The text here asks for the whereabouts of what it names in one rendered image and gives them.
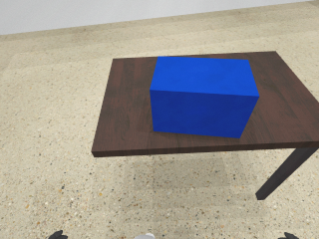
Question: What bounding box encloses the table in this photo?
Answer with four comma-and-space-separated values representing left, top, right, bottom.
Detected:
91, 51, 319, 200

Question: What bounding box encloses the carton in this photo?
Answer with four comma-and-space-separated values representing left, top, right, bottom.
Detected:
150, 56, 259, 138

